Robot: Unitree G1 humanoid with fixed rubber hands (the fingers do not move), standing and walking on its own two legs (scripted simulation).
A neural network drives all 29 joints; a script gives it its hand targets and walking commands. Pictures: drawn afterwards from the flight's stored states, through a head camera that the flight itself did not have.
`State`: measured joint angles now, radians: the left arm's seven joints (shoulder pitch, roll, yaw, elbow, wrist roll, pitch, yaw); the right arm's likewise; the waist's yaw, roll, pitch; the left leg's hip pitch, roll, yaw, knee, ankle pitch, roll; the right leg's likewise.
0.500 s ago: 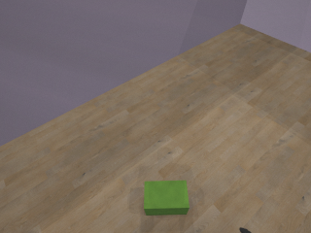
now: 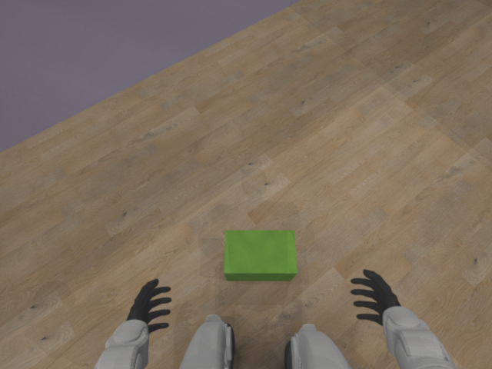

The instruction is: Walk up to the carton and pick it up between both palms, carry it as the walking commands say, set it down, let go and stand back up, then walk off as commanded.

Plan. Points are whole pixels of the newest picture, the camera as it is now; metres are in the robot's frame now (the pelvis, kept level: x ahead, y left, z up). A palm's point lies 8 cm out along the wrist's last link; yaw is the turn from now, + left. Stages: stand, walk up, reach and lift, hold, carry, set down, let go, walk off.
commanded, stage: reach and lift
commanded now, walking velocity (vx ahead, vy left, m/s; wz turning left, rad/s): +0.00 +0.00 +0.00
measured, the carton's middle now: (259, 256) +0.42 -0.02 -0.63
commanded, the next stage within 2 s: none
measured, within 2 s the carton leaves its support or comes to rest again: neither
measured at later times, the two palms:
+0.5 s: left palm (155, 248) +0.33 +0.21 -0.14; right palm (366, 244) +0.33 -0.21 -0.13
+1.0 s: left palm (163, 208) +0.43 +0.21 -0.17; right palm (353, 202) +0.43 -0.21 -0.17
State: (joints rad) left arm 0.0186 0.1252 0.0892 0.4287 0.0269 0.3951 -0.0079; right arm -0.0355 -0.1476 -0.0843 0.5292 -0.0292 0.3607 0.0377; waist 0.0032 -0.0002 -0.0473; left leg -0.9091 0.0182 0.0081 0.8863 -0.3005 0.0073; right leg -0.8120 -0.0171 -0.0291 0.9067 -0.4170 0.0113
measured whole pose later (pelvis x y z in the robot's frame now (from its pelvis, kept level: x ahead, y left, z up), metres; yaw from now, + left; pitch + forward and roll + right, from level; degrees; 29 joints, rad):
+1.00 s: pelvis -0.04 +0.00 -0.07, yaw -2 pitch +44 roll -1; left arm -0.91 0.25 0.32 0.81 -0.01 0.09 -0.01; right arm -0.94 -0.25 -0.28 0.85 0.03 0.09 0.02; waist 0.02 -0.01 -0.11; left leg -1.59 0.04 0.02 1.06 -0.25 0.01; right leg -1.52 0.00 0.00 1.13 -0.38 0.01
